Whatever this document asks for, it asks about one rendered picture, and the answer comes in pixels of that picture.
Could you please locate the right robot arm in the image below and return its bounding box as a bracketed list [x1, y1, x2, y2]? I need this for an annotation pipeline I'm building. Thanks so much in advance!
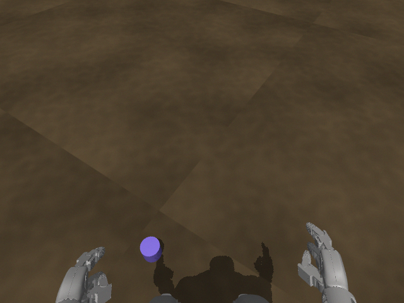
[322, 287, 357, 303]

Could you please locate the right robot hand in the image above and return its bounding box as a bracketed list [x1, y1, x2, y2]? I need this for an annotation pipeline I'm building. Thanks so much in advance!
[297, 222, 348, 293]

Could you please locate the left robot hand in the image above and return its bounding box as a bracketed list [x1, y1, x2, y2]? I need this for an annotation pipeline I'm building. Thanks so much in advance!
[56, 247, 112, 303]

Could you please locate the can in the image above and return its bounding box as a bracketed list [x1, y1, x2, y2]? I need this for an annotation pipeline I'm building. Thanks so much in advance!
[140, 237, 162, 263]

